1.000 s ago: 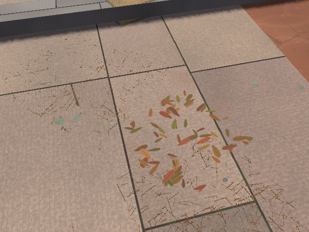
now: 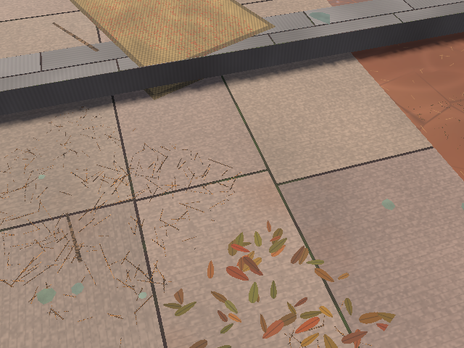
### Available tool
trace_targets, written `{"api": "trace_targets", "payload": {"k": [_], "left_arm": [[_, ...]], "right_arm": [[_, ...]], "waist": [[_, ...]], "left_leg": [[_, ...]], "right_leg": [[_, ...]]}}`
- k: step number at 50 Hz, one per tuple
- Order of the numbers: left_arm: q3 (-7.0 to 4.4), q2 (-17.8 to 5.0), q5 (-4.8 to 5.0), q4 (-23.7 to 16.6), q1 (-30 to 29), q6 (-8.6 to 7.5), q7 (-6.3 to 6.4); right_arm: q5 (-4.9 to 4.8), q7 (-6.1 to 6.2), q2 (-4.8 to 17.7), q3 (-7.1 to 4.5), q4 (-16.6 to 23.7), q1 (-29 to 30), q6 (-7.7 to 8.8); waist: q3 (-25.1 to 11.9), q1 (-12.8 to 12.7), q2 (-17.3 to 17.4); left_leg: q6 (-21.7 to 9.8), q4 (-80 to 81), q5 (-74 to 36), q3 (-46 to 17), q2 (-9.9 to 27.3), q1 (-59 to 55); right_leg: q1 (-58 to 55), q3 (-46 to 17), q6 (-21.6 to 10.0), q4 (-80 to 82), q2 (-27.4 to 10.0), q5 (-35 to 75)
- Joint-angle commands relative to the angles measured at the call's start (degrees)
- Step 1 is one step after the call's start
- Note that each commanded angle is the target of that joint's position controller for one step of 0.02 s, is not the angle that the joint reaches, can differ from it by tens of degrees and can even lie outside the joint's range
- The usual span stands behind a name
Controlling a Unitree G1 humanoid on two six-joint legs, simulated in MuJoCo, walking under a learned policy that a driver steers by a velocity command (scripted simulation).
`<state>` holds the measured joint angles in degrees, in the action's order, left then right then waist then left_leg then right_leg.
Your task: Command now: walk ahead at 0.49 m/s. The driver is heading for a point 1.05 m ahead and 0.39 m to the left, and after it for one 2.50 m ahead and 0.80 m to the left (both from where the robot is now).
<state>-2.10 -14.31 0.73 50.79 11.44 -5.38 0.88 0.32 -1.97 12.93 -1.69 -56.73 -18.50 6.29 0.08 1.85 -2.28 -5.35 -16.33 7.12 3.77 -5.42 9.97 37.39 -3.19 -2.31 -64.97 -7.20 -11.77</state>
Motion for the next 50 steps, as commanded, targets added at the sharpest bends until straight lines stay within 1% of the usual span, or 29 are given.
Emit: {"api": "trace_targets", "payload": {"k": [1,5,9,12,13,14,15,16,17,18,19,20,22,23,25,29,35,37,38,39,40,41,42,43,44,45,46,48,50], "left_arm": [[-0.7,-2.49,-0.7,-2.4,1.93,0.29,0.38],[-0.36,-1.66,-0.2,-4.73,-7.21,-0.33,-0.29],[-0.18,-2.17,0.47,-7.22,-14.06,-0.8,-1.57],[-0.89,-4.34,0.54,-7.73,-12.24,-1.89,-2.36],[-1.61,-5.59,0.19,-6.77,-8.33,-2.23,-2.27],[-3.02,-8.4,-0.47,-4.4,0.0,-2.59,-1.91],[-4.29,-13.59,-1.86,-3.01,10.31,-2.84,-1.41],[-5.01,-17.53,-2.56,-2.98,11.85,-1.96,-1.34],[-3.48,-11.24,-2.29,-4.4,11.27,-1.61,-1.27],[-2.45,-8.19,-1.97,-5.57,6.62,-1.37,-1.01],[-1.96,-6.99,-1.6,-6.13,2.67,-1.12,-0.95],[-1.75,-5.83,-1.21,-6.12,0.01,-0.87,-0.92],[-1.67,-5.19,-2.0,-5.48,-2.25,-0.77,-0.83],[-1.93,-5.97,-2.33,-5.24,-2.59,-0.8,-0.61],[-2.53,-7.54,-2.37,-4.78,-3.26,-0.6,0.14],[-3.08,-9.11,-1.51,-4.8,-4.93,0.87,1.6],[-4.14,-11.75,0.09,-4.02,-4.3,3.11,1.48],[-4.43,-12.19,0.8,-4.04,-4.89,3.73,1.55],[-4.54,-12.0,1.08,-3.66,-4.09,4.02,1.52],[-4.35,-10.55,0.64,-2.62,-1.04,4.19,1.2],[-3.35,-7.1,-1.19,-4.1,-2.27,4.02,0.69],[-2.37,-4.6,-2.05,-8.58,-5.47,3.09,0.13],[-3.06,-7.23,-0.56,-8.89,-9.61,1.91,-0.7],[-3.56,-8.82,0.96,-9.4,-11.0,1.17,-1.3],[-3.98,-9.39,0.62,-8.13,-10.08,0.86,-1.17],[-4.33,-9.96,-0.49,-7.61,-9.55,0.68,-0.82],[-4.39,-9.49,-0.95,-7.35,-8.98,0.49,-0.76],[-4.21,-8.04,-1.01,-7.18,-9.0,-0.02,-0.85],[-3.7,-6.44,-0.99,-7.64,-10.88,-0.27,-0.84]], "right_arm": [[-0.11,1.13,7.67,-1.25,3.2,2.3,0.96],[-1.0,1.94,9.2,-1.51,2.24,-2.23,0.21],[-1.61,2.0,9.27,-1.61,0.6,-6.52,-0.73],[-1.72,2.39,10.45,-2.17,0.7,-6.0,-1.69],[-1.57,2.51,10.53,-2.19,1.01,-4.71,-2.09],[-1.12,2.56,9.13,-1.68,1.51,-4.23,-2.32],[-0.12,2.67,6.44,-0.6,3.87,-3.15,-2.17],[-0.65,2.76,-0.88,1.34,4.66,-10.35,-1.23],[-1.51,2.76,6.26,-0.28,3.89,-9.97,-0.68],[-2.56,2.93,9.26,-1.5,5.13,-5.78,-0.94],[-2.35,3.26,8.59,-1.76,5.53,-3.7,-1.65],[-1.84,3.57,7.92,-2.23,5.84,-2.68,-2.57],[-1.85,3.56,4.96,-2.43,6.34,-3.85,-4.86],[-1.78,3.53,3.88,-2.42,7.15,-3.73,-5.63],[-1.41,3.58,3.83,-2.72,9.64,-0.96,-6.49],[-1.07,2.56,4.13,-3.01,13.0,4.17,-6.97],[-1.04,0.62,6.02,-4.12,18.17,10.93,-8.24],[-1.2,0.13,6.01,-4.44,19.03,10.53,-8.3],[-1.25,0.29,6.22,-4.79,18.71,9.15,-8.28],[-1.19,1.05,8.57,-5.94,17.72,5.82,-8.24],[-1.39,2.29,15.2,-8.14,16.75,-0.04,-8.03],[-1.19,2.28,19.64,-8.51,17.29,-3.11,-7.08],[-0.66,1.46,15.87,-7.34,17.39,-4.38,-5.45],[-0.82,1.38,13.56,-6.47,17.87,-1.69,-4.23],[-1.41,1.56,11.79,-5.87,18.66,2.17,-3.8],[-1.83,1.85,10.33,-5.23,19.24,4.62,-3.75],[-1.49,2.26,9.7,-4.86,19.68,5.61,-3.68],[-0.82,2.85,10.26,-4.97,19.8,4.53,-3.14],[-1.04,3.24,11.2,-5.32,19.41,2.51,-2.71]], "waist": [[3.06,-2.67,4.23],[3.07,0.64,4.45],[4.69,2.96,4.89],[3.82,0.52,6.21],[2.24,-2.09,6.63],[-3.21,-5.71,5.92],[-13.2,-9.26,0.5],[-21.04,-5.81,-16.61],[-23.28,-6.99,-10.73],[-16.29,-5.92,-7.17],[-12.42,-4.14,-3.33],[-8.74,-2.63,-2.4],[-5.48,-0.13,-3.96],[-4.73,0.42,-4.11],[-3.57,0.61,-3.89],[-4.41,-0.39,-3.66],[-3.01,-2.4,-4.11],[-3.17,-1.52,-4.05],[-4.36,-0.92,-3.09],[-6.05,-0.29,0.36],[-7.91,0.86,12.68],[-10.07,0.86,21.18],[-10.55,3.89,12.51],[-7.03,2.46,10.75],[-4.33,0.44,7.26],[-2.7,-0.71,7.56],[-2.44,-1.66,8.38],[-2.97,-1.68,7.52],[-2.65,-0.86,6.8]], "left_leg": [[-9.87,11.68,-3.78,-12.31,16.25,5.58],[-7.23,10.65,-4.69,-9.35,15.22,0.84],[-6.82,7.4,-2.85,-11.06,17.45,-5.2],[-5.69,2.62,-4.04,-14.27,19.38,-8.0],[-4.47,-2.32,-11.66,-13.86,18.0,-7.74],[-2.47,-12.67,-19.74,-11.48,14.02,-5.78],[0.54,-30.67,-9.24,-7.8,9.06,4.72],[4.58,-49.78,25.09,-4.33,0.14,25.61],[5.01,-58.35,28.83,-12.92,2.62,28.05],[5.15,-60.02,25.79,-12.24,4.7,30.72],[5.93,-58.38,22.05,-10.36,7.45,29.8],[6.39,-55.39,18.94,-9.35,9.1,28.26],[6.76,-52.19,14.98,-6.92,9.7,22.0],[7.04,-50.62,13.71,-6.31,9.52,21.61],[7.3,-45.77,10.64,-6.23,10.0,22.93],[6.75,-34.79,2.16,-4.44,10.46,20.17],[4.37,-24.85,7.32,-1.38,9.3,18.11],[2.76,-18.49,6.89,0.21,8.08,15.57],[1.44,-14.2,4.14,1.56,6.42,11.24],[-0.72,-10.65,0.28,-0.03,5.45,3.9],[-5.52,-7.93,-10.07,-14.76,15.04,-7.06],[-17.47,-3.3,2.09,-39.13,25.5,-18.21],[-17.66,1.34,13.34,-42.03,26.1,-17.21],[-14.43,2.84,20.77,-37.88,24.13,-14.29],[-11.37,3.24,22.63,-33.42,21.75,-9.62],[-9.88,4.28,20.85,-30.32,20.02,-5.93],[-9.08,5.38,18.58,-27.9,18.08,-3.12],[-8.65,5.57,11.04,-24.65,15.94,-2.2],[-8.4,5.05,7.0,-22.73,15.01,-2.28]], "right_leg": [[1.52,-0.21,1.57,8.31,-2.46,8.93],[-0.29,2.01,2.05,24.5,0.13,17.51],[-1.0,2.25,1.93,32.15,1.84,14.6],[-6.55,1.92,0.52,36.83,3.4,8.43],[-12.37,2.94,-0.23,38.91,4.9,7.67],[-23.93,3.28,-1.82,39.81,5.18,10.31],[-41.43,-6.08,-5.64,36.52,-5.53,23.45],[-59.2,-26.52,-14.6,39.22,-19.81,33.52],[-56.9,-29.41,-14.77,40.49,-19.02,35.8],[-50.24,-18.86,-12.44,39.92,-17.56,41.15],[-43.37,-11.85,-10.7,40.96,-14.63,42.71],[-37.09,-7.57,-9.56,43.08,-12.43,40.18],[-27.45,-1.05,-9.09,47.5,-9.78,36.51],[-25.94,0.76,-10.01,48.81,-9.79,36.67],[-25.31,3.36,-10.95,50.57,-10.52,36.31],[-26.61,8.72,-10.37,51.31,-10.46,30.58],[-31.46,9.47,-8.65,46.86,-13.14,22.37],[-33.14,9.82,-6.6,42.75,-13.26,21.9],[-32.34,10.91,-4.82,39.56,-12.26,17.53],[-28.96,12.67,-2.2,33.24,-9.6,10.46],[-16.39,17.42,1.84,15.84,-3.68,-3.09],[5.7,11.82,4.67,0.35,6.5,-28.33],[11.22,1.28,3.49,-5.6,5.81,-26.13],[12.84,-0.35,1.53,-4.39,4.05,-19.94],[11.06,-0.65,0.91,-1.62,2.36,-14.32],[8.82,-0.72,1.08,2.58,1.63,-9.8],[5.26,-0.46,1.39,5.21,1.64,-6.04],[2.28,0.54,2.33,10.38,3.34,-0.13],[0.85,0.46,3.2,18.26,4.6,3.56]]}}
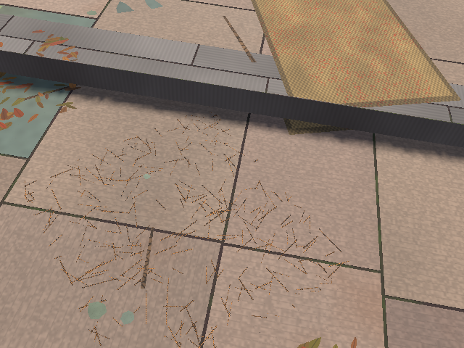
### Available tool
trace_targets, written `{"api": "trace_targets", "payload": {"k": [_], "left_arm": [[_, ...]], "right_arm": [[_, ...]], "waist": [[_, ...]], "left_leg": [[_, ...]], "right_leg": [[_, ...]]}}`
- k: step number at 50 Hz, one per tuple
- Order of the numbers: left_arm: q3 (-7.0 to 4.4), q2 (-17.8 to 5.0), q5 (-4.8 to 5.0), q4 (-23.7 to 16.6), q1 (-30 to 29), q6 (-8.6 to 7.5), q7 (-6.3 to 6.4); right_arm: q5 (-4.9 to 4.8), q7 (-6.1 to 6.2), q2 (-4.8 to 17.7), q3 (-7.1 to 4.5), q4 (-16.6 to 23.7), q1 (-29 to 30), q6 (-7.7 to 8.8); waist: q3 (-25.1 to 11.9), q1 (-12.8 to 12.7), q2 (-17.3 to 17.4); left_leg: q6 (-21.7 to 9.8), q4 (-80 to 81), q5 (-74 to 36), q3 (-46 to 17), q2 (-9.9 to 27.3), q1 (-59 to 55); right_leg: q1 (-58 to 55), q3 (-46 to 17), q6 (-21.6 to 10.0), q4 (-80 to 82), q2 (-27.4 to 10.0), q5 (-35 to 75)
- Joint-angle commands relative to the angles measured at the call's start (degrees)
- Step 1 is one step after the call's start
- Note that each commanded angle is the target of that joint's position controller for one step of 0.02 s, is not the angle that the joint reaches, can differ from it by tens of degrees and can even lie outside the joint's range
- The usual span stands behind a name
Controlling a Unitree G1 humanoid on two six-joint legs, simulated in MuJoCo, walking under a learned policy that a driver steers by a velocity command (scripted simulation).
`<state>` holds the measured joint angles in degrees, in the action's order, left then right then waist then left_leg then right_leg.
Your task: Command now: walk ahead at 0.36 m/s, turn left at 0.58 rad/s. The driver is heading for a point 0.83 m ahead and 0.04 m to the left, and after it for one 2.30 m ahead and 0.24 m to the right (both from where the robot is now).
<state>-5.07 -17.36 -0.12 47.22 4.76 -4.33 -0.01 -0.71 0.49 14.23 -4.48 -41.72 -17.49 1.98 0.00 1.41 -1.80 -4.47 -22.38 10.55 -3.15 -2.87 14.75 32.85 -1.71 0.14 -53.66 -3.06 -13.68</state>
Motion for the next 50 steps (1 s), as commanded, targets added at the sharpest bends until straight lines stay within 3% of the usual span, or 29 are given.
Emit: {"api": "trace_targets", "payload": {"k": [1,4,8,11,13,14,15,16,17,18,20,22,25,28,31,34,36,37,38,39,40,41,42,43,44,46,50], "left_arm": [[-0.42,-2.67,-0.11,-4.39,-5.27,-1.39,-0.01],[0.02,-2.42,0.46,-5.4,-7.71,-1.62,-0.45],[0.08,-3.47,1.06,-6.99,-9.67,-2.59,-1.18],[-0.21,-4.48,1.0,-6.1,-5.59,-3.63,-1.69],[-0.86,-5.36,0.21,-3.94,1.62,-4.08,-1.39],[-1.56,-8.01,-0.53,-2.7,9.49,-4.18,-0.99],[-3.39,-14.78,-1.05,-0.62,15.65,-3.48,-1.14],[-2.61,-10.6,0.26,-0.47,16.17,-3.47,-1.64],[-1.52,-6.89,0.74,-0.96,14.49,-3.34,-1.67],[-0.86,-5.24,0.35,-1.75,12.08,-2.99,-1.61],[0.19,-3.17,-0.19,-2.14,9.1,-2.52,-1.36],[0.3,-3.45,-0.03,-1.71,9.49,-2.59,-1.28],[-0.08,-5.66,0.6,-0.59,11.84,-2.44,-0.81],[-0.02,-6.66,1.1,0.34,14.33,-1.8,-0.51],[0.14,-7.3,1.55,1.44,17.46,-1.22,-0.5],[0.0,-8.11,1.81,2.4,18.74,-0.38,-0.33],[-0.35,-9.46,1.81,2.46,17.9,0.2,-0.06],[-0.19,-9.24,1.79,2.36,17.35,0.48,0.06],[0.48,-7.86,1.07,1.47,16.73,0.44,0.23],[2.42,-1.88,-0.08,-0.63,21.19,-0.48,0.03],[2.87,-1.74,0.7,0.14,22.63,-1.75,-0.41],[1.34,-6.96,2.27,-0.99,17.91,-2.38,-0.72],[1.38,-7.06,2.57,-2.26,13.26,-2.54,-0.79],[1.37,-6.2,1.75,-2.51,11.42,-2.27,-0.62],[1.03,-5.87,0.97,-2.33,11.84,-1.6,-0.45],[1.37,-3.45,0.82,-1.66,14.1,-0.23,-0.41],[1.46,-2.72,0.08,-3.85,8.04,0.51,-0.04]], "right_arm": [[-0.17,0.91,10.25,-2.68,4.25,0.77,1.65],[-0.45,0.97,11.08,-3.01,3.89,-0.91,1.51],[-0.77,0.74,11.13,-3.04,3.41,-2.49,1.02],[-0.51,0.63,9.47,-2.35,3.11,-2.33,0.8],[-0.31,0.71,6.34,-1.21,3.2,-1.99,0.7],[0.35,0.66,3.26,-0.08,4.11,-0.97,0.94],[-1.0,0.74,1.69,0.51,6.32,-4.62,1.92],[-1.77,0.99,7.1,-0.55,5.43,-4.33,2.49],[-1.81,0.8,9.31,-1.08,5.11,-1.09,2.65],[-1.11,0.64,8.43,-0.81,4.89,0.51,2.59],[0.11,0.04,7.2,-0.71,5.52,2.83,2.8],[0.22,-0.34,5.47,-0.26,5.7,3.31,2.68],[0.53,-0.35,3.74,0.62,7.66,7.96,2.79],[0.14,-0.96,2.14,1.4,8.87,13.11,3.15],[-0.54,-1.86,2.42,1.48,10.08,17.76,3.28],[-0.8,-2.72,3.8,1.08,11.45,20.09,3.53],[-0.51,-2.81,5.97,0.11,10.68,16.14,3.68],[-0.24,-2.46,7.94,-1.05,8.57,9.07,3.58],[0.1,-1.82,10.82,-2.28,6.07,-0.78,3.38],[1.61,-1.26,17.05,-3.51,5.15,-8.34,3.01],[0.67,-1.6,14.55,-2.74,4.18,-9.83,2.81],[0.37,-1.72,11.15,-1.5,4.3,-6.13,2.77],[0.2,-1.71,9.36,-0.84,4.67,-2.09,2.7],[0.5,-2.01,7.9,-0.27,4.7,1.49,2.75],[0.86,-2.24,6.56,0.12,4.84,3.91,3.09],[0.81,-2.44,6.67,-0.06,4.13,5.32,3.87],[0.77,-1.71,8.47,-0.56,1.43,2.95,4.55]], "waist": [[-2.26,0.07,6.82],[-1.1,1.34,9.04],[-0.29,2.35,9.2],[-1.53,0.54,10.73],[-3.79,-2.88,10.27],[-8.33,-6.19,4.34],[-10.96,-4.85,-14.84],[-7.21,-5.9,-12.46],[-1.89,-5.96,-7.35],[-0.49,-4.84,-4.15],[1.31,-2.8,-3.18],[1.03,-2.43,-4.31],[1.39,-3.49,-2.82],[1.47,-5.26,-3.14],[2.7,-6.85,-3.25],[3.69,-6.09,-3.72],[1.02,-2.72,-4.38],[-3.38,1.27,-3.68],[-10.01,5.67,-2.18],[-19.84,5.31,10.98],[-25.96,4.91,17.91],[-16.21,4.83,12.63],[-9.31,3.56,9.12],[-4.72,1.49,5.42],[-2.79,-0.59,5.87],[-1.98,-2.85,7.13],[1.06,-2.44,4.96]], "left_leg": [[-9.12,10.92,3.27,-15.36,12.14,-6.68],[-8.87,10.4,4.59,-15.9,11.97,-5.26],[-8.53,7.64,6.47,-18.99,12.22,-3.98],[-7.4,3.9,4.96,-20.51,12.39,-4.69],[-4.8,-3.06,3.02,-18.96,8.84,-1.85],[-2.23,-17.17,3.98,-13.75,5.0,4.38],[1.2,-33.87,16.92,-5.5,-2.13,23.01],[1.83,-44.25,22.24,-7.67,-0.04,32.63],[1.21,-47.83,17.41,-8.9,2.14,35.37],[1.09,-47.9,12.85,-7.04,4.0,34.41],[1.42,-42.97,6.92,-4.73,7.55,30.86],[2.5,-39.74,4.21,-1.94,8.42,28.14],[4.07,-30.41,-1.33,0.28,8.85,28.2],[4.29,-19.28,-9.15,2.25,7.63,24.13],[4.02,-12.88,-12.31,3.4,6.14,20.78],[2.0,-8.96,-8.86,3.17,5.32,19.72],[-0.01,-6.66,-5.9,4.68,3.23,12.01],[-1.7,-4.96,-6.79,6.1,1.67,1.65],[-4.1,-6.78,-8.23,2.56,5.4,-14.14],[-11.52,-7.27,-5.83,-20.43,21.41,-37.21],[-16.11,2.25,2.1,-39.75,26.83,-40.67],[-13.16,3.87,5.72,-33.24,24.41,-33.58],[-11.18,4.95,3.18,-24.67,21.72,-24.75],[-10.13,7.01,-1.36,-19.06,18.99,-16.28],[-9.3,9.11,-4.38,-15.2,16.84,-10.53],[-9.87,12.61,-7.02,-11.68,15.49,-4.64],[-10.27,15.32,-11.93,-6.31,14.73,-3.75]], "right_leg": [[4.34,-1.13,1.14,10.55,1.03,6.88],[1.35,-1.57,1.88,17.92,2.21,8.86],[-3.33,-1.94,1.6,23.25,3.26,7.3],[-10.47,-0.62,-0.15,26.68,3.22,6.7],[-21.61,-0.67,-2.39,29.49,1.79,6.2],[-32.46,-9.13,-5.66,30.55,-6.17,2.56],[-45.59,-32.6,-14.86,36.73,-17.0,-10.09],[-45.52,-41.63,-16.98,40.11,-19.87,-20.99],[-41.53,-35.44,-15.26,39.94,-18.01,-20.2],[-37.96,-29.02,-13.58,40.19,-15.18,-15.31],[-31.19,-21.03,-12.33,42.33,-11.82,-4.44],[-28.24,-15.78,-12.41,44.03,-9.73,3.96],[-27.93,-10.13,-12.73,45.08,-8.93,14.85],[-27.55,-5.32,-11.29,44.74,-7.35,18.26],[-28.35,-4.64,-10.9,44.24,-8.46,16.74],[-32.93,-5.39,-9.94,42.14,-11.18,19.76],[-34.77,-4.05,-8.7,36.28,-11.17,32.95],[-33.37,-1.68,-7.49,27.91,-9.06,41.22],[-25.15,0.27,-5.61,15.26,-6.53,37.04],[-3.74,3.23,-1.95,-8.01,0.94,11.05],[6.12,-3.54,-1.45,-18.86,4.88,-18.87],[11.83,-4.72,-2.03,-22.7,1.18,-16.49],[12.08,-2.79,-2.41,-20.91,-1.44,-11.3],[9.9,-1.86,-2.02,-17.32,-3.25,-7.38],[6.48,-2.25,-1.71,-14.04,-4.89,-4.54],[2.08,-1.88,-0.78,-11.62,-5.48,-1.65],[6.44,-1.79,0.89,-1.87,-5.85,8.23]]}}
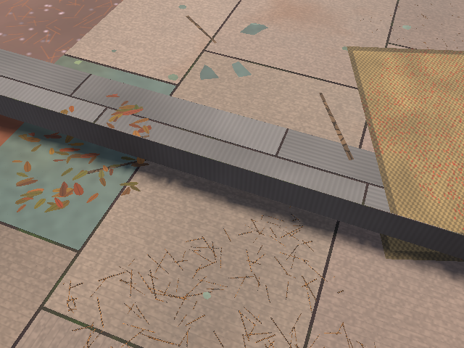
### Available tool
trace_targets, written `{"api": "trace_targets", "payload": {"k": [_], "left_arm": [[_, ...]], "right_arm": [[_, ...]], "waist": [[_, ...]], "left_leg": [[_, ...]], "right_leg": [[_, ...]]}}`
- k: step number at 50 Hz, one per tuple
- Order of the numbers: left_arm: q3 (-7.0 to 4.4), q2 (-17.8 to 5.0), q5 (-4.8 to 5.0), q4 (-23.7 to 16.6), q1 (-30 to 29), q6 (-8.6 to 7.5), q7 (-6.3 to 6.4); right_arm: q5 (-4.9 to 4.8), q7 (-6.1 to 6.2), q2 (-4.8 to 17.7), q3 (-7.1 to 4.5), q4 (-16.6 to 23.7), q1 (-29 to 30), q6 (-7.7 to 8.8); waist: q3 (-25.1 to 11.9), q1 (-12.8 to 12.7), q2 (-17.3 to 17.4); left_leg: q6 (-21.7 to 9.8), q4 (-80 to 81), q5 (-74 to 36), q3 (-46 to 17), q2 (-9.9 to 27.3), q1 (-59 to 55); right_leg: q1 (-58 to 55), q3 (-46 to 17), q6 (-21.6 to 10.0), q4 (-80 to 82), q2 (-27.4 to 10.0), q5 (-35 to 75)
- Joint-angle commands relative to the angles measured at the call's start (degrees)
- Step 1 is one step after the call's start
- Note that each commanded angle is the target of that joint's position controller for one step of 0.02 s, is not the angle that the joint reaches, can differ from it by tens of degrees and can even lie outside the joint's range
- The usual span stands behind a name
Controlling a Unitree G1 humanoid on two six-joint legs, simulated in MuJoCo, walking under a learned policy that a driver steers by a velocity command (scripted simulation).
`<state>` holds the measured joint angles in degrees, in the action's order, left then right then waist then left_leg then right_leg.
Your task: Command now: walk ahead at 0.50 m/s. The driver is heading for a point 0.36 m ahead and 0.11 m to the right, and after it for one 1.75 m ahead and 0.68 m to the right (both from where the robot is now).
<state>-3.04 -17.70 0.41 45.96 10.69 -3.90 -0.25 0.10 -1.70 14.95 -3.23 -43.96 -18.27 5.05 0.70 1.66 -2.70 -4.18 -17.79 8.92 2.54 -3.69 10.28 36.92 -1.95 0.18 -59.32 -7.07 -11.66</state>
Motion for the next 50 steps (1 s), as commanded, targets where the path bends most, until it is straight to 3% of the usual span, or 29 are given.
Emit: {"api": "trace_targets", "payload": {"k": [1,5,9,12,13,14,15,16,17,18,19,20,21,23,24,25,27,30,33,36,38,39,40,41,42,43,44,46,50], "left_arm": [[-0.46,-2.08,-0.5,-3.1,0.17,-0.09,0.05],[0.25,-0.82,-0.08,-5.27,-7.98,-0.92,-0.9],[0.33,-1.63,0.44,-8.06,-13.82,-1.41,-2.13],[-0.03,-3.08,0.39,-8.67,-12.68,-1.86,-2.81],[-0.55,-4.11,0.3,-8.0,-9.5,-1.98,-2.72],[-1.7,-5.95,0.12,-5.82,-2.23,-2.01,-2.37],[-3.02,-9.49,-0.28,-3.44,8.06,-1.95,-1.76],[-4.49,-15.67,-1.21,-2.55,14.11,-1.56,-1.42],[-3.32,-11.24,-0.27,-2.08,15.57,-1.28,-1.56],[-2.3,-8.47,0.04,-2.55,11.6,-1.19,-1.42],[-1.79,-6.95,-0.05,-3.35,7.59,-1.0,-1.26],[-1.29,-5.35,-0.36,-3.65,4.26,-0.97,-1.4],[-0.83,-3.93,-0.91,-3.98,2.29,-1.23,-1.52],[-0.99,-4.11,-0.85,-3.61,1.54,-1.83,-1.68],[-1.04,-4.28,-2.19,-0.52,6.38,-1.56,-1.38],[-1.42,-5.45,-2.02,0.31,7.09,-1.55,-1.34],[-1.4,-4.95,-1.43,1.01,7.31,-1.52,-1.51],[-1.53,-4.94,-0.8,2.35,9.75,-1.22,-1.67],[-1.87,-5.98,-1.08,3.64,12.59,-0.8,-1.23],[-2.24,-6.92,-1.39,4.09,12.49,-0.62,-0.66],[-2.44,-7.38,-1.37,4.06,10.76,-0.41,-0.4],[-1.82,-5.18,-1.27,3.93,11.21,-0.54,-0.51],[-0.59,-0.52,-0.23,1.39,11.72,-0.74,-0.52],[-0.71,-0.39,0.03,0.35,14.94,-0.4,-0.34],[-1.57,-4.22,-1.11,2.6,13.63,0.78,0.0],[-1.7,-3.68,-1.15,2.9,11.6,1.03,-0.61],[-1.59,-2.61,-1.12,3.01,10.5,1.37,-1.03],[-1.53,-1.5,-2.38,3.2,9.5,2.5,-1.85],[-1.13,-0.07,-2.4,1.36,3.62,3.47,-2.95]], "right_arm": [[-0.15,0.72,7.94,-1.82,3.11,2.99,1.32],[-0.76,1.34,9.75,-2.08,0.89,-0.64,0.74],[-1.2,1.59,10.64,-2.31,-1.85,-4.48,-0.32],[-1.35,2.02,11.53,-2.64,-2.91,-4.32,-1.26],[-1.33,2.14,11.99,-2.71,-2.94,-3.36,-1.56],[-1.18,2.26,11.45,-2.41,-2.93,-2.62,-1.91],[-0.42,2.46,9.24,-1.37,-2.04,-2.82,-1.91],[-0.19,2.0,3.25,0.55,-0.5,-9.33,-0.71],[-0.7,1.66,4.97,0.4,-1.49,-8.08,0.63],[-2.27,1.22,9.58,-0.88,-0.25,-3.03,1.33],[-2.39,1.22,9.52,-0.75,0.74,0.88,1.55],[-1.51,1.42,8.85,-0.81,1.08,2.98,1.32],[-0.94,1.61,8.34,-1.09,0.81,2.43,0.71],[-0.76,1.73,6.07,-0.73,-0.17,0.05,-0.54],[4.74,0.24,3.81,0.51,-1.08,-1.67,-2.25],[4.59,-0.32,2.67,0.54,-0.55,-1.08,-3.0],[3.25,-0.77,3.45,0.7,0.5,3.09,-3.43],[2.43,-0.8,3.53,1.27,2.39,10.71,-3.1],[2.05,-0.5,4.03,1.4,3.73,15.89,-2.72],[1.96,0.04,5.49,0.97,4.23,15.45,-1.85],[2.09,0.77,6.45,0.36,2.14,7.9,-0.68],[3.01,1.6,9.05,-0.63,-0.29,0.15,0.31],[4.32,2.45,14.54,-1.86,-0.22,-7.52,0.79],[3.18,2.35,18.28,-3.16,-1.08,-7.07,-0.28],[2.59,2.14,11.79,-1.67,-0.06,-2.71,-0.77],[1.99,1.97,7.73,-0.6,0.53,1.1,-0.65],[1.94,1.93,5.69,-0.03,0.53,3.06,-0.55],[1.65,2.24,4.67,0.31,-0.53,2.71,0.08],[0.99,2.22,5.46,-0.2,-2.68,-0.28,1.28]], "waist": [[0.78,-2.12,5.57],[2.29,1.08,5.32],[3.7,2.91,5.55],[2.45,1.31,6.98],[0.41,-0.73,7.7],[-4.09,-4.53,7.13],[-12.18,-8.41,4.6],[-20.86,-6.93,-9.04],[-24.42,-8.28,-11.62],[-15.15,-8.08,-7.13],[-9.45,-6.59,-3.01],[-4.94,-4.84,-0.4],[-3.11,-2.8,-1.5],[-2.77,-0.95,-2.38],[-1.93,0.05,2.11],[-0.75,0.7,-0.04],[0.8,-0.1,-1.89],[2.02,-2.54,-1.92],[2.58,-4.39,-1.47],[2.04,-3.49,-2.3],[-0.31,0.36,-0.88],[-5.38,2.9,3.64],[-13.42,5.44,12.84],[-13.85,3.03,22.52],[-7.22,1.42,11.21],[-2.3,0.29,7.64],[-0.64,-0.65,7.7],[0.72,-1.46,9.79],[0.93,-1.54,8.2]], "left_leg": [[-9.92,10.85,-10.59,-10.64,14.97,0.19],[-7.97,10.8,-8.97,-7.2,14.01,-1.55],[-7.48,7.62,-8.82,-8.31,17.11,-9.17],[-6.02,3.26,-15.96,-9.08,18.79,-13.71],[-5.21,-0.6,-24.44,-8.27,18.04,-14.05],[-3.87,-9.17,-32.72,-6.0,15.35,-12.66],[-1.86,-23.28,-27.06,-3.57,12.42,-4.12],[2.91,-46.53,-1.96,-0.89,3.08,20.33],[3.04,-54.97,23.89,-9.01,0.76,29.24],[2.33,-58.48,21.31,-9.78,4.36,34.63],[1.87,-56.33,15.98,-7.74,7.55,34.3],[2.11,-52.37,12.02,-6.65,9.54,32.3],[2.25,-49.23,9.04,-6.99,11.24,28.63],[3.14,-46.84,6.3,-6.46,11.78,24.44],[3.46,-45.54,5.15,-3.18,9.91,20.61],[3.78,-43.28,3.38,-2.48,10.02,21.18],[4.28,-37.32,-1.37,-1.99,10.78,23.29],[4.8,-25.71,-7.11,-1.17,9.94,22.08],[5.0,-18.51,-7.22,-0.85,8.15,20.59],[3.93,-14.39,-2.26,-1.74,7.0,16.34],[2.7,-8.36,0.12,-1.15,5.35,5.61],[1.07,-5.81,1.56,-4.49,8.3,-6.0],[-2.26,-2.01,11.45,-21.31,23.21,-20.13],[-6.24,5.31,16.82,-39.53,30.27,-23.41],[-5.32,5.39,21.89,-34.29,27.71,-17.23],[-4.21,6.34,18.03,-26.35,24.73,-11.41],[-2.91,7.54,11.04,-19.67,22.31,-8.36],[-1.89,8.18,-0.48,-10.71,19.28,-5.89],[-3.01,8.61,-13.99,-2.37,19.07,-7.55]], "right_leg": [[2.66,-1.39,0.91,7.62,-1.61,9.69],[-0.24,0.74,0.48,21.13,0.84,18.79],[1.5,0.65,-0.96,27.15,2.09,15.2],[-1.95,1.58,-3.16,29.88,3.49,8.41],[-7.31,3.17,-4.19,30.89,5.13,6.86],[-17.58,4.99,-5.76,32.31,7.07,7.6],[-34.51,-0.15,-8.77,29.51,1.89,10.59],[-57.99,-26.08,-17.99,31.83,-12.92,3.11],[-61.09,-40.67,-20.1,40.47,-15.78,-3.32],[-54.4,-32.9,-16.98,41.57,-13.93,-6.66],[-45.87,-25.29,-15.01,42.56,-11.69,-4.48],[-37.67,-20.08,-14.13,44.63,-9.3,-0.4],[-32.24,-16.43,-13.29,46.65,-7.29,2.99],[-27.36,-12.54,-13.93,49.7,-5.92,7.57],[-23.57,-8.4,-12.53,50.12,-5.02,14.39],[-22.86,-5.51,-12.32,50.51,-3.88,17.37],[-23.68,-3.1,-11.96,51.55,-2.73,17.01],[-25.91,-3.45,-11.35,52.01,-1.86,13.3],[-29.95,-5.67,-11.3,50.02,-3.13,12.66],[-32.76,-8.96,-10.35,45.75,-4.91,15.44],[-31.56,-9.11,-8.95,38.02,-3.42,18.42],[-27.68,-6.28,-7.67,26.53,0.88,17.81],[-15.99,-1.12,-5.64,8.71,7.08,2.49],[-2.08,1.28,-5.44,-0.92,12.65,-19.68],[-0.39,-2.41,-6.28,-5.55,7.91,-16.6],[-1.17,-2.6,-6.12,-4.89,5.85,-11.55],[-2.71,-2.04,-5.57,-3.45,4.28,-8.45],[-3.98,-0.83,-4.06,-3.12,3.2,-4.96],[0.49,0.55,-2.33,-2.28,2.42,1.15]]}}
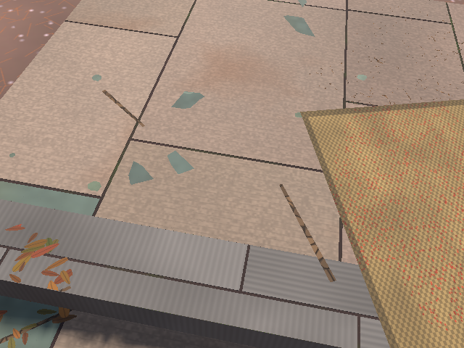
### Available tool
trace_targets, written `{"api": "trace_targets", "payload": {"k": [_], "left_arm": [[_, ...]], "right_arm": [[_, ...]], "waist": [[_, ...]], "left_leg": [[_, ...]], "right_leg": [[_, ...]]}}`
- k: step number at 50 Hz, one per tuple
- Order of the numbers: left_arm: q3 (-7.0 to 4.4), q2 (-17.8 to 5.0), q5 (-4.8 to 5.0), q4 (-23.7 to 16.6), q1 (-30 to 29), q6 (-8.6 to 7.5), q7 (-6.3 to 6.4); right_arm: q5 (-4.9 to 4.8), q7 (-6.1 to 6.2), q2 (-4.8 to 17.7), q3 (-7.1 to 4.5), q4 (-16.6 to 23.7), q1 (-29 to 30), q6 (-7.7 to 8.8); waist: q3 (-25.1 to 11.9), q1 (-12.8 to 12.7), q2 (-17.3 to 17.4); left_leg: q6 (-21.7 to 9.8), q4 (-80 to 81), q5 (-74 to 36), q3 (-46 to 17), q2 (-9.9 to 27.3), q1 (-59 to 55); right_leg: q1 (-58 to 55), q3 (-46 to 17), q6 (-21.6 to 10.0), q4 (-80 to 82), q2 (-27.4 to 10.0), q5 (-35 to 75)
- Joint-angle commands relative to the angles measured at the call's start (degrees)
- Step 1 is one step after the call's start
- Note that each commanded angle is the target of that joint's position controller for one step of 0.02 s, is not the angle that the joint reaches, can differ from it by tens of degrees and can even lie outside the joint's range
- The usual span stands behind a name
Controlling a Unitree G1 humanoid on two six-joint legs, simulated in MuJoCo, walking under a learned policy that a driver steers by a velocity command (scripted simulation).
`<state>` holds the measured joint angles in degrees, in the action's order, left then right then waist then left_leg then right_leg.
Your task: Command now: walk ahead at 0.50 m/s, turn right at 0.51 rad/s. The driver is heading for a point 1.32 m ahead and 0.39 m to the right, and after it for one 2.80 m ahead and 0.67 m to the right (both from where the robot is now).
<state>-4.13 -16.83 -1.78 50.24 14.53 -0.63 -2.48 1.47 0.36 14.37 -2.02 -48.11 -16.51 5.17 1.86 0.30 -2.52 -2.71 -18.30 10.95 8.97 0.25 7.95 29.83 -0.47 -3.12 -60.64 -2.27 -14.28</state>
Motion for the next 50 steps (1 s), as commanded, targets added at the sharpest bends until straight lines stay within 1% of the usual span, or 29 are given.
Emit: {"api": "trace_targets", "payload": {"k": [1,5,9,12,14,15,16,17,19,21,24,28,32,34,35,36,37,38,39,40,42,43,44,45,46,47,48,49,50], "left_arm": [[0.09,-0.81,-0.25,-3.6,-2.23,0.27,-1.01],[1.2,0.51,-0.14,-6.36,-10.36,-0.11,-1.91],[1.59,-0.09,-0.63,-8.55,-15.17,-0.13,-2.1],[0.93,-1.39,-1.02,-7.34,-9.63,0.23,-0.7],[-0.63,-3.44,-1.21,-3.33,3.73,-0.83,0.44],[-2.54,-9.33,-1.7,-1.81,9.84,-1.05,1.39],[-4.11,-16.75,-0.69,-3.7,6.45,-0.41,1.66],[-4.18,-15.22,0.96,-3.82,7.57,0.36,1.73],[-2.38,-8.23,1.32,-3.57,1.88,0.22,2.42],[-1.37,-5.21,1.17,-4.3,-0.12,-0.56,3.06],[-1.41,-6.08,1.58,-3.68,2.55,-1.96,2.88],[-0.78,-5.24,0.92,-1.82,11.65,-2.74,3.42],[0.97,-3.48,0.57,2.15,18.91,-3.77,3.66],[1.74,-2.85,0.7,4.03,19.84,-3.87,3.97],[1.78,-3.02,0.82,4.59,19.39,-3.66,4.87],[1.61,-4.37,0.81,4.0,17.78,-3.16,5.17],[1.7,-4.01,1.35,4.65,17.95,-2.81,5.27],[1.98,-3.41,1.57,3.38,16.56,-2.85,5.15],[2.25,-2.94,2.23,2.54,13.59,-3.03,4.78],[1.86,-4.85,2.41,2.01,13.71,-3.13,4.5],[-0.06,-9.15,1.6,2.86,13.77,-3.68,3.91],[-1.11,-10.28,1.91,2.24,10.96,-4.42,3.29],[0.01,-2.1,3.13,-0.42,14.89,-5.61,1.74],[-0.72,-4.17,-3.47,1.25,15.27,-4.11,-6.42],[-1.92,-3.34,-1.41,-1.46,11.45,-4.31,-6.79],[-0.38,-2.54,-0.96,-2.62,9.2,-4.36,-5.11],[1.5,0.41,-2.31,-5.13,8.07,-4.27,-3.71],[2.89,2.11,-3.01,-6.13,8.45,-3.48,-2.49],[4.01,3.38,-2.92,-6.05,9.07,-2.38,-1.61]], "right_arm": [[-0.35,0.18,6.04,-1.47,0.96,-2.55,1.14],[-0.1,0.28,6.47,-1.64,-0.51,-3.07,1.03],[-0.19,0.55,8.3,-2.22,-2.42,-5.25,0.59],[-0.14,0.91,9.76,-2.55,-2.53,-4.77,-0.53],[-0.52,0.66,11.01,-2.8,-1.82,-3.54,-1.91],[-0.1,0.48,8.32,-2.11,-0.25,-4.06,-1.88],[-0.41,-0.18,3.23,-1.23,4.04,-5.33,-1.3],[0.65,-0.43,7.84,-1.79,4.69,0.24,-0.91],[-0.04,-0.55,6.5,-1.51,4.4,1.95,0.0],[1.48,-0.8,5.35,-1.28,4.09,0.72,-1.7],[2.1,-1.63,3.67,-1.04,5.36,1.25,-3.69],[1.93,-0.7,0.26,0.01,9.88,10.5,-4.97],[2.69,-0.21,-2.97,2.71,17.7,23.56,-4.42],[2.13,-0.3,-3.8,4.15,21.64,28.15,-4.58],[2.38,-0.42,-3.84,4.47,23.81,28.79,-4.8],[2.29,-0.88,-3.06,4.69,23.6,25.95,-5.34],[2.55,-1.01,-2.78,4.39,22.77,24.06,-5.78],[1.34,-1.32,-2.54,4.5,22.61,22.19,-5.84],[0.67,-1.37,-2.35,4.47,21.28,18.89,-5.66],[0.41,-1.28,-2.07,3.93,19.66,15.09,-5.59],[-0.57,-0.55,2.78,1.12,15.0,-0.76,-5.06],[0.04,-0.31,6.04,-0.4,12.42,-8.5,-4.41],[1.39,0.0,12.87,-2.16,9.88,-12.23,-3.66],[4.97,-3.7,6.56,1.7,7.75,-24.5,-5.12],[3.19,-5.51,5.88,0.95,6.35,-13.9,-3.6],[2.14,-6.12,3.45,0.58,4.5,-6.23,-2.5],[2.09,-5.85,-0.79,1.51,1.65,-1.09,-0.92],[2.79,-5.1,-5.08,2.7,-1.86,2.92,0.07],[2.68,-4.26,-8.29,3.77,-2.46,7.56,0.86]], "waist": [[0.36,0.04,7.98],[2.58,1.03,7.56],[3.48,1.7,7.15],[-1.11,-1.13,7.99],[-8.22,-7.06,5.62],[-12.08,-8.79,-1.08],[-15.21,-3.83,-13.41],[-13.82,-6.74,-1.44],[-0.71,-2.22,2.7],[-2.17,0.27,1.4],[-3.03,1.43,2.85],[-1.43,-2.5,-1.97],[4.19,-3.91,1.89],[4.94,-4.21,0.17],[4.86,-3.15,-0.04],[2.17,-2.09,0.33],[-0.09,-2.07,0.2],[-0.43,-1.37,-0.06],[-1.38,1.06,-0.03],[-5.47,2.53,-2.33],[-14.12,9.36,-6.76],[-17.7,13.64,-3.92],[-20.78,9.14,17.57],[-21.84,14.97,24.48],[-1.88,6.34,15.74],[-1.9,3.92,-1.63],[-6.19,0.14,-5.08],[-6.35,-2.71,-4.94],[-5.33,-5.63,-0.99]], "left_leg": [[-4.76,9.47,-16.9,-7.17,15.06,-5.56],[-4.56,9.78,-19.0,-0.55,13.66,-4.8],[-3.89,7.26,-25.76,2.82,15.27,-8.34],[-3.3,-6.32,-50.5,5.73,15.69,-11.12],[-1.59,-28.39,-46.56,6.57,14.57,-5.79],[0.71,-45.3,-19.33,6.12,11.68,6.94],[4.5,-64.16,20.64,0.19,-0.32,29.15],[4.19,-64.7,16.91,-9.84,1.81,33.6],[3.56,-56.78,8.58,-10.13,6.21,32.98],[4.52,-60.13,7.36,-9.44,6.57,30.0],[5.74,-62.06,5.46,-8.69,6.67,33.19],[5.41,-84.96,10.36,-6.28,5.8,55.56],[1.71,-94.84,16.98,-6.42,5.38,76.96],[0.73,-86.58,18.64,-3.3,4.34,74.76],[0.09,-82.2,18.68,-5.63,5.01,72.16],[-0.31,-74.49,15.85,-2.66,4.58,63.28],[-1.37,-72.58,13.23,-2.72,4.12,57.3],[-2.25,-63.99,11.36,-1.08,4.02,49.71],[-3.77,-55.5,8.98,1.45,1.9,36.23],[-4.15,-51.08,8.4,2.64,-1.24,24.51],[-5.24,-42.59,12.5,-2.42,-4.9,10.81],[-7.62,-33.47,16.17,-11.3,-1.67,2.31],[-16.23,-16.22,11.95,-45.18,16.13,-8.52],[-19.78,-4.39,17.65,-68.16,12.26,-10.05],[-16.95,-4.1,24.65,-62.02,14.73,-0.79],[-19.1,-5.93,18.37,-53.88,15.12,5.52],[-18.33,-5.32,16.43,-46.35,15.15,6.86],[-17.26,-3.64,15.21,-41.33,14.87,12.17],[-14.84,-1.54,14.65,-36.3,13.19,18.38]], "right_leg": [[8.83,-0.53,1.41,0.83,-2.62,5.26],[6.48,2.49,1.86,13.88,-2.32,11.99],[2.59,6.33,-1.05,22.38,-0.83,10.24],[-5.91,9.33,-4.79,22.05,4.27,1.61],[-21.9,8.75,-7.98,29.41,8.1,2.22],[-33.85,-4.82,-10.24,33.16,-1.54,-0.7],[-45.09,-37.24,-19.57,40.83,-17.36,6.14],[-42.27,-37.61,-20.33,45.06,-17.22,3.58],[-28.37,-24.82,-16.35,46.83,-12.39,7.52],[-25.13,-19.49,-14.3,46.12,-7.67,18.29],[-22.53,-15.64,-13.4,44.87,-5.01,25.93],[-27.62,-21.82,-15.77,43.9,-5.91,14.49],[-31.06,-24.34,-13.18,44.78,-8.03,6.0],[-27.68,-21.22,-10.5,48.29,-5.47,6.56],[-27.37,-21.75,-10.49,51.2,-7.49,11.89],[-26.5,-17.96,-10.84,55.67,-7.05,18.34],[-28.78,-14.82,-10.31,56.51,-6.3,27.64],[-27.67,-11.23,-9.97,56.91,-6.63,37.21],[-23.55,-6.45,-8.66,54.84,-4.75,57.08],[-22.91,-6.18,-8.2,50.57,-5.73,73.84],[-30.6,-7.94,-6.54,29.59,-8.67,93.66],[-27.75,-5.83,-4.96,12.6,-6.25,83.86],[-9.76,-4.16,-1.07,-15.21,7.28,21.01],[10.73,-25.64,-4.54,-42.74,18.97,11.32],[27.69,-27.61,-5.22,-51.6,16.86,13.44],[27.19,-23.5,-6.49,-54.19,14.15,14.94],[27.14,-21.17,-6.85,-51.6,11.19,12.9],[27.2,-19.21,-8.03,-52.19,7.69,14.05],[27.58,-18.24,-8.49,-52.22,4.36,14.27]]}}
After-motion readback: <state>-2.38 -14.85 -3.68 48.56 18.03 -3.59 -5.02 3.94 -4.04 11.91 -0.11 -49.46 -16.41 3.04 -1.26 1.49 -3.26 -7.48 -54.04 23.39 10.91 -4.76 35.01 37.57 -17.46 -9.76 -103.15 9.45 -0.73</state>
